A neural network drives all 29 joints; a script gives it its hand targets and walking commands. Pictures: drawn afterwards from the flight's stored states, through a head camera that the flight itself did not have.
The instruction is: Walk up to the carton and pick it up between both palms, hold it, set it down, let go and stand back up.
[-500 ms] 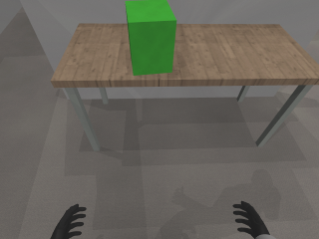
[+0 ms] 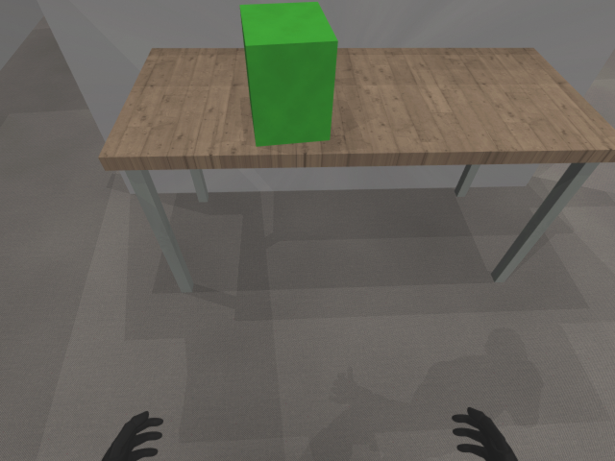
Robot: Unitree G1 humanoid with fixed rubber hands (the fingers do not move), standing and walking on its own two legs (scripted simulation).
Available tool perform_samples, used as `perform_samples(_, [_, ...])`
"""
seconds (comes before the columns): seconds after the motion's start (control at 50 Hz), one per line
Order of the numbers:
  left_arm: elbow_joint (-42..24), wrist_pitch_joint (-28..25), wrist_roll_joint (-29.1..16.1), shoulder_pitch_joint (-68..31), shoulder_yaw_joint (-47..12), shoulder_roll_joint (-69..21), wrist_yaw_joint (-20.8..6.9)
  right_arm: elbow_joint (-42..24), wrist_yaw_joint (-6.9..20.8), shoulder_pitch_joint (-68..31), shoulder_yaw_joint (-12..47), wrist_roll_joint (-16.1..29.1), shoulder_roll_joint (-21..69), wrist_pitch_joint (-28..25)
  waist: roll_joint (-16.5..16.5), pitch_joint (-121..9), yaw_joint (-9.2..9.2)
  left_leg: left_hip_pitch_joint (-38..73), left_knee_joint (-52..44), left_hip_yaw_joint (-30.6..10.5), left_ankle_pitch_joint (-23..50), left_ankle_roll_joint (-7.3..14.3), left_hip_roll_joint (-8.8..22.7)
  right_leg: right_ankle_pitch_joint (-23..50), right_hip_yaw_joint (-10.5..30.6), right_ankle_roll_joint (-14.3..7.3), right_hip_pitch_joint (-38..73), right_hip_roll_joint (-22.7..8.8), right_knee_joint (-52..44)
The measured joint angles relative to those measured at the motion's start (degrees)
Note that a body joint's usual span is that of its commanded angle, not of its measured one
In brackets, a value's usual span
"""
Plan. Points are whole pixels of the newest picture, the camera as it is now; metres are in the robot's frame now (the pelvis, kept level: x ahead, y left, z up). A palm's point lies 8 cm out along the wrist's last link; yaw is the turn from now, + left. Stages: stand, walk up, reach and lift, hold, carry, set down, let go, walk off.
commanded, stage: stand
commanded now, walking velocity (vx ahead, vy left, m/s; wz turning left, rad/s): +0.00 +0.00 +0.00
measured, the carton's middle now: (286, 75) +0.92 +0.05 +0.03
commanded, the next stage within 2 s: walk up in 1.94 s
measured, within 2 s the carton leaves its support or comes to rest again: neither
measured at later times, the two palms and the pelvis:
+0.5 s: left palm out of the picture +0.12 +0.25 -0.09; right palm out of the picture +0.12 -0.25 -0.09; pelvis +0.00 +0.00 +0.00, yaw +0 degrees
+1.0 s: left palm out of the picture +0.11 +0.25 -0.09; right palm out of the picture +0.10 -0.25 -0.09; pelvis +0.00 +0.00 +0.00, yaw +0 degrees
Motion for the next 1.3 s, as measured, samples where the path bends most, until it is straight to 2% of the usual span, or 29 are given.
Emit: perform_samples(1.3, [2.76, 0.34, -0.23, 1.4, -1.14, 1.05, 0.44, 2.73, -0.44, 1.9, 1.2, 0.42, -1.01, 0.19, -0.21, -0.33, 0.11, 0.79, -1.98, -0.14, 0.93, 0.09, -0.2, 0.82, -0.15, 0.13, 0.86, -0.22, -1.94])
